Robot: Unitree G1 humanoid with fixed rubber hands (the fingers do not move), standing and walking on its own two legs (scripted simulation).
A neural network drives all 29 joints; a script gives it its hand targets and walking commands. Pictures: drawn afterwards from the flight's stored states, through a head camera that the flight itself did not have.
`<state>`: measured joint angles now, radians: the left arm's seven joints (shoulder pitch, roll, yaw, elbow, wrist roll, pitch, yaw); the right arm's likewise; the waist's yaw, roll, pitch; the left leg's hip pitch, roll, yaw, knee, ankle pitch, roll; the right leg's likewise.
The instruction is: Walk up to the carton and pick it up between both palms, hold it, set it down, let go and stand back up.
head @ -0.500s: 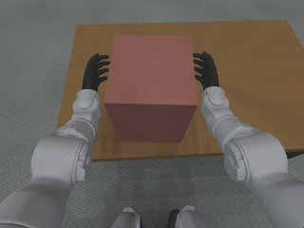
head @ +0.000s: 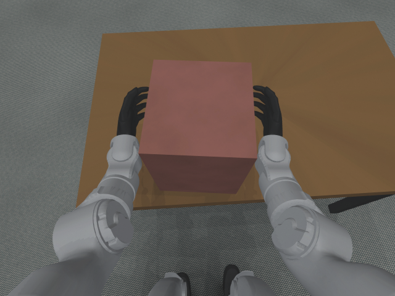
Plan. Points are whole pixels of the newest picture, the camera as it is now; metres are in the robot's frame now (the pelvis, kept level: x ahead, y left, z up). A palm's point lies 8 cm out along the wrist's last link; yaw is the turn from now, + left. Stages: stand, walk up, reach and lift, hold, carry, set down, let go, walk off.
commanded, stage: reach and lift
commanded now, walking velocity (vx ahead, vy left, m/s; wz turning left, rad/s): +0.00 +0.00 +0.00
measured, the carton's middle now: (199, 134) +0.45 +0.02 -0.06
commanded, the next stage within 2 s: none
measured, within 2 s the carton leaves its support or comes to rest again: leaves its support in 1.64 s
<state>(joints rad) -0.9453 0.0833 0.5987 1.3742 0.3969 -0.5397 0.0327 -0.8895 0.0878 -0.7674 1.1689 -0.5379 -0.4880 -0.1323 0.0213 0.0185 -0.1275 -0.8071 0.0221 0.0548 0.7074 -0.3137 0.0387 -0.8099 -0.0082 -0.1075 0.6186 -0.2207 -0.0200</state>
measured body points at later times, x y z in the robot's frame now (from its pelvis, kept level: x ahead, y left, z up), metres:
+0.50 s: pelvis +0.03 +0.01 +0.01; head +0.15 +0.02 +0.45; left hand +0.45 +0.17 +0.01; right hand +0.45 -0.12 +0.01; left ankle +0.00 +0.09 -0.71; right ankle +0.03 -0.11 -0.71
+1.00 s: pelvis +0.03 +0.00 +0.02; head +0.15 +0.03 +0.45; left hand +0.45 +0.18 +0.01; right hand +0.45 -0.12 +0.02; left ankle +0.00 +0.09 -0.71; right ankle +0.03 -0.11 -0.71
